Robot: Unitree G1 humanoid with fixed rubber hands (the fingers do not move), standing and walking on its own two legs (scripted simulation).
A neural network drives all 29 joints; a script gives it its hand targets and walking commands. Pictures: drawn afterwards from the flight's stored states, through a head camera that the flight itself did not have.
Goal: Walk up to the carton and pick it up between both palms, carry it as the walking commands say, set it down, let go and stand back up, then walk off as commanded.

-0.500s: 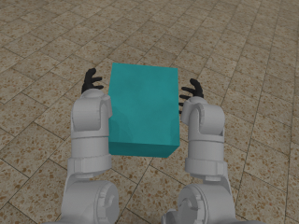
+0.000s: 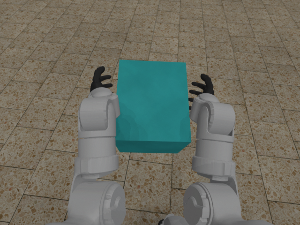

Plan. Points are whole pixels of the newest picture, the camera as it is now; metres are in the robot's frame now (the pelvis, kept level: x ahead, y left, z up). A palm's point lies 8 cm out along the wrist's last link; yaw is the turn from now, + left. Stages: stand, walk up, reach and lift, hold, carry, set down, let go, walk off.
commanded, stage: carry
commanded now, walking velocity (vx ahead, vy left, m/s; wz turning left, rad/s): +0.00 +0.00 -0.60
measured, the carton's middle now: (150, 110) +0.42 -0.03 +0.03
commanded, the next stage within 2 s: none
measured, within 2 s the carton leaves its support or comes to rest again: neither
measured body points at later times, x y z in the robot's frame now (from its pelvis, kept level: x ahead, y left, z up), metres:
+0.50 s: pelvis -0.07 +0.02 +0.00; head -0.02 +0.01 +0.45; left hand +0.34 +0.02 +0.13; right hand +0.25 -0.22 +0.12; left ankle -0.05 +0.18 -0.69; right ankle -0.04 -0.08 -0.72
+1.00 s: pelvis -0.13 +0.10 +0.01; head -0.07 +0.08 +0.45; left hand +0.28 +0.01 +0.14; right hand +0.14 -0.20 +0.12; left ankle -0.07 +0.21 -0.72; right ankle -0.14 -0.01 -0.71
